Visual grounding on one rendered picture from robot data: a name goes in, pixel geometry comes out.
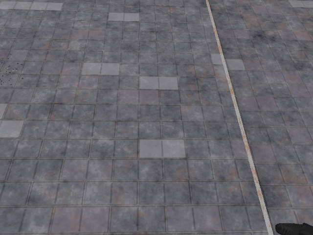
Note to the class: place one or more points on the robot right hand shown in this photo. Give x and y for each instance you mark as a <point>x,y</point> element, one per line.
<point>294,229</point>

